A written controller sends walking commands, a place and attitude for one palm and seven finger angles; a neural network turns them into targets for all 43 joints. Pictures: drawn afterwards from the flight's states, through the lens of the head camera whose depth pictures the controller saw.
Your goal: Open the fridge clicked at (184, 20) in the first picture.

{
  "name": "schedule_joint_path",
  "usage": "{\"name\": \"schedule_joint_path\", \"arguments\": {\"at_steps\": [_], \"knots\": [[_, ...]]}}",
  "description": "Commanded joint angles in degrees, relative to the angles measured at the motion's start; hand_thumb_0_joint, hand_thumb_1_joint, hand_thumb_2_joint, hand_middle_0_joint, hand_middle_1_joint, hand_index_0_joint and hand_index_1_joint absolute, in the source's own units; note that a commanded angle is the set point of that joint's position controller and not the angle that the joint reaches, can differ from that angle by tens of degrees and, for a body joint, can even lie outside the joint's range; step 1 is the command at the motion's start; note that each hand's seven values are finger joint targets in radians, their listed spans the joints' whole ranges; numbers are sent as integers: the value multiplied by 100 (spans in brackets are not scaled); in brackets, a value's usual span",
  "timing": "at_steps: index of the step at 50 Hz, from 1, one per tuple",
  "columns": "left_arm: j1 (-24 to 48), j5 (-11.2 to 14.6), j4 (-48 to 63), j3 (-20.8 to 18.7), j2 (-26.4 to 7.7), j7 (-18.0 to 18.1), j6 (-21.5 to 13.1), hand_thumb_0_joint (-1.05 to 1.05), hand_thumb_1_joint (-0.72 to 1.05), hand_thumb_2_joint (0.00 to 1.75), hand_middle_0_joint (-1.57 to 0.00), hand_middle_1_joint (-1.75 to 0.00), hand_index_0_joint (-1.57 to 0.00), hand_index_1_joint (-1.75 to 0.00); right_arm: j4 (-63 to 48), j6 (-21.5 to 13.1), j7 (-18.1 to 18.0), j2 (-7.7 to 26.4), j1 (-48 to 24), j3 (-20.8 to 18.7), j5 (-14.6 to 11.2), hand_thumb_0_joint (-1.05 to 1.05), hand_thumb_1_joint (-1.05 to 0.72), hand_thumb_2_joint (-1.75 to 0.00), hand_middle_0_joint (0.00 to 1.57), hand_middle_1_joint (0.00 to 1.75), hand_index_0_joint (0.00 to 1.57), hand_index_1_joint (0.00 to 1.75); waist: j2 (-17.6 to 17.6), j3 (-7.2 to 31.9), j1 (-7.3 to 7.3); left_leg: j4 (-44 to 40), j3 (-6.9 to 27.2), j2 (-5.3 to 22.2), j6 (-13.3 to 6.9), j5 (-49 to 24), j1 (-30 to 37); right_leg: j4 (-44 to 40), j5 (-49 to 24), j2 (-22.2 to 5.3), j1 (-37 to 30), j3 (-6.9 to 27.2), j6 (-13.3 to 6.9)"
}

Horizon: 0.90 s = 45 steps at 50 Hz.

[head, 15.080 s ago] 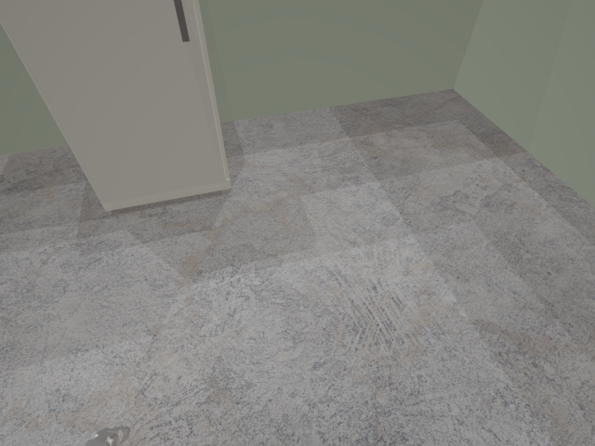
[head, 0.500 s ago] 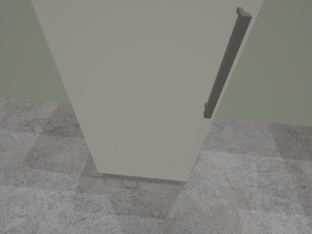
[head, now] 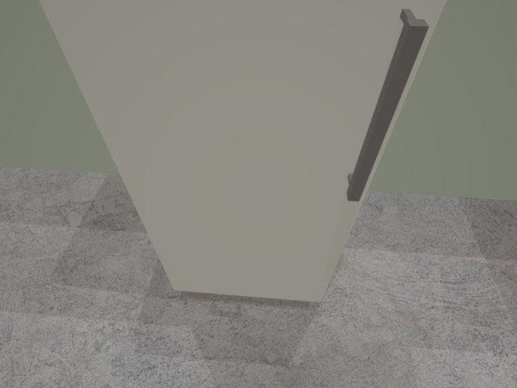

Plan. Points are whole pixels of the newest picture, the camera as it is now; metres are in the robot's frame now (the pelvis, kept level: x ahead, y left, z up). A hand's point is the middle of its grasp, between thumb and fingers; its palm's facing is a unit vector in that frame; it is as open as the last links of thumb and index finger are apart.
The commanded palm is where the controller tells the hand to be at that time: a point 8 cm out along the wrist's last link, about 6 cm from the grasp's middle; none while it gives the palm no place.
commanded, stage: look again from close up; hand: right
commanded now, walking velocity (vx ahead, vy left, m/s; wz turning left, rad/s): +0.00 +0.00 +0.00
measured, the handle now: (374, 123) +0.50 -0.16 +0.16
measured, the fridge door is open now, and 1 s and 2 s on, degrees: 0 0 0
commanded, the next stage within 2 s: raise the hand to about handle height in 0.40 s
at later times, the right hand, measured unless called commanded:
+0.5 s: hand out of the picture +0.04 -0.20 -0.17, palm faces +0.00 +0.97 -0.25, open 7.3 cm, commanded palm +0.10 -0.24 -0.07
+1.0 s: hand out of the picture +0.12 -0.23 -0.02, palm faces +0.23 +0.97 -0.01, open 9.0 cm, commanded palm +0.13 -0.27 +0.00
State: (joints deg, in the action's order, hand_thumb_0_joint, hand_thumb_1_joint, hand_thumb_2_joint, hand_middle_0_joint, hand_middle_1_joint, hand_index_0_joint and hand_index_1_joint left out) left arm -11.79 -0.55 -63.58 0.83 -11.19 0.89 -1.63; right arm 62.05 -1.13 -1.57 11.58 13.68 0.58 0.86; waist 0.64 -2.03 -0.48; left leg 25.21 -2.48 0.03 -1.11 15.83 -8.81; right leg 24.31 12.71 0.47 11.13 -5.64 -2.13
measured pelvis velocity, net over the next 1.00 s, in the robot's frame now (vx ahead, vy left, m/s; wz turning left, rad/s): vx -0.05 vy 0.03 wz -0.06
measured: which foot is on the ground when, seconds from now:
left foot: down 0.00-1.00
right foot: down 0.00-1.00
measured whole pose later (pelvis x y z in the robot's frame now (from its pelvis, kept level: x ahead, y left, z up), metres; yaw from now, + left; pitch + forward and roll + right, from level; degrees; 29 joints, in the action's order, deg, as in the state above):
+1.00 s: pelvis -0.05 +0.03 -0.07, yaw -3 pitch +7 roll +1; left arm -10.9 1.7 -33.2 -0.9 -16.5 2.9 -15.3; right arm 9.3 -26.4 20.1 14.0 21.0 -17.1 -19.9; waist 0.7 4.4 -3.7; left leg 56.1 -8.1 -0.9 -4.0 27.3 -35.8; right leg 57.4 23.0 -2.2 41.1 0.0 -0.2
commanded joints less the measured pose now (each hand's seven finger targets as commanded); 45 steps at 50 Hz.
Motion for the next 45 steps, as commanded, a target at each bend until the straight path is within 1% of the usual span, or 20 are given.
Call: {"name": "schedule_joint_path", "arguments": {"at_steps": [1,24,25,26,27,28,29,30,31,32,34,35,36,37,38,39,40,41,43,45], "knots": [[-117,-14,222,-148,-767,60,-84,0,90,90,-20,-30,-20,-30,-201,-95,-39,757,256,-124,10,0,-90,-90,20,30,20,30,-32,105,12,-431,640,663,-130,-1129,-164,-373,-1055,-750,-260,765,-47],[77,-23,141,-128,-967,67,-72,0,90,90,-20,-30,-20,-30,-189,-80,-16,958,52,-149,-10,0,-90,-90,20,30,20,30,-86,207,12,-546,641,704,-132,-1303,-6,-510,-1268,-790,-479,771,-12],[81,44,477,-141,-744,51,-79,0,90,90,-20,-30,-20,-30,-36,-162,-298,514,650,-83,48,0,-90,-90,20,30,20,30,-92,156,0,-345,802,945,137,-3386,-129,777,-2184,-821,-233,488,128],[316,51,2223,-597,-1480,411,-715,0,90,90,-20,-30,-20,-30,-8352,-1096,-279,3321,-3501,-2467,-851,0,-88,-89,20,32,20,32,-1853,2153,163,-32,381,333,-7,-4230,129,373,-2882,61,-1651,570,323],[57,62,2181,-36,-983,509,-1288,0,90,90,-20,-30,-20,-30,-7266,-956,-277,1670,-851,-982,-735,0,-85,-88,20,33,20,33,-2193,2661,-118,475,105,226,-270,-3023,319,99,-4426,-220,-2388,372,409],[-133,82,1784,-18,-1052,405,-1505,0,90,90,-20,-30,-20,-30,-6059,-855,-462,1478,-179,-1123,-704,0,-83,-87,21,34,21,34,-1535,2406,-106,609,-23,65,-200,-1491,-190,156,-4564,-362,-2102,570,338],[-80,168,2117,-152,-842,260,-1541,0,90,90,-20,-30,-20,-30,-6244,-540,-287,134,760,-335,-909,0,-81,-86,21,36,21,36,-816,1636,128,638,-183,23,-118,-1080,-626,113,-4186,-507,-1730,756,248],[-12,192,2385,-283,-1102,212,-1560,0,90,90,-20,-30,-20,-30,-6741,-649,-178,474,-61,-664,-968,0,-78,-85,21,37,21,37,-114,1241,212,490,-201,89,-30,-865,-924,293,-3339,-527,-1055,884,184],[40,166,2510,-349,-1061,217,-1594,0,90,90,-20,-30,-20,-30,-6070,-793,36,159,234,-604,-1010,0,-76,-84,21,39,21,39,520,426,306,299,-243,38,-20,-912,-1257,464,-2440,-418,-509,826,144],[-4,91,2584,-461,-1197,174,-1585,0,90,90,-20,-30,-20,-30,-5692,-1113,241,339,443,-934,-1115,0,-74,-83,21,40,21,40,1058,182,234,295,-247,9,13,-1050,-1476,695,-1392,-228,222,756,96],[220,33,2758,-462,-1159,72,-1577,0,90,90,-20,-30,-20,-30,-4688,-1845,798,48,1643,-1060,-1344,0,-69,-81,22,43,22,43,1609,-116,-21,766,-267,-2,41,-780,-1986,1167,-480,-78,1394,705,118],[390,46,2853,-475,-1141,22,-1575,0,90,90,-20,-30,-20,-30,-4484,-2267,1163,27,1916,-1172,-1506,0,-67,-80,22,45,22,45,1729,-18,-134,1044,-193,24,40,-553,-2196,1419,-170,-46,1885,644,165],[401,91,3010,-512,-1147,-55,-1569,0,90,90,-20,-30,-20,-30,-4314,-2616,1583,195,2265,-1431,-1623,0,-64,-79,22,47,22,47,1284,214,-325,1336,-16,77,-43,-671,-2097,1647,-127,38,2084,555,218],[532,101,3206,-506,-1196,-110,-1585,0,90,90,-20,-30,-20,-30,-4494,-2961,2026,365,2137,-1526,-1756,0,-62,-78,22,48,22,48,731,570,-364,1595,117,158,-103,-623,-2171,1907,-46,78,2213,474,279],[572,118,3388,-500,-1229,-131,-1622,0,90,90,-20,-30,-20,-30,-4638,-3225,2451,668,1774,-1707,-1858,0,-60,-77,22,50,22,50,407,839,-333,1777,317,219,-135,-495,-2204,2152,76,106,2392,446,298],[603,140,3580,-515,-1238,-122,-1626,0,90,90,-20,-30,-20,-30,-4796,-3286,2668,1122,1578,-2144,-1919,0,-57,-76,22,51,22,51,103,1220,-417,1832,526,263,-120,-275,-2141,2332,193,136,2543,357,258],[676,156,3790,-490,-1222,-103,-1606,0,90,90,-20,-30,-20,-30,-5159,-3236,2766,1342,1310,-2315,-1970,0,-55,-75,22,53,22,53,-117,1560,-465,1873,602,242,-100,17,-2083,2409,270,157,2620,310,207],[667,162,3891,-489,-1210,-76,-1562,0,90,90,-20,-30,-20,-30,-5388,-3103,2761,1550,1054,-2498,-2064,0,-53,-74,23,54,23,54,-139,1621,-469,1824,688,222,-71,447,-2157,2471,451,134,2722,328,184],[689,214,4175,-438,-1079,28,-1545,0,90,90,-20,-30,-20,-30,-6266,-3016,2614,1541,165,-2584,-2334,0,-48,-72,23,57,23,57,-159,1844,-347,1479,1092,287,37,1618,-2188,2599,912,115,2811,349,124],[504,227,4107,-394,-990,133,-1577,0,90,90,-20,-30,-20,-30,-7117,-3129,2333,1501,-614,-2492,-2407,0,-43,-70,23,60,23,60,-535,1913,-130,1293,1191,235,37,1971,-2309,2662,977,6,2449,445,64]]}}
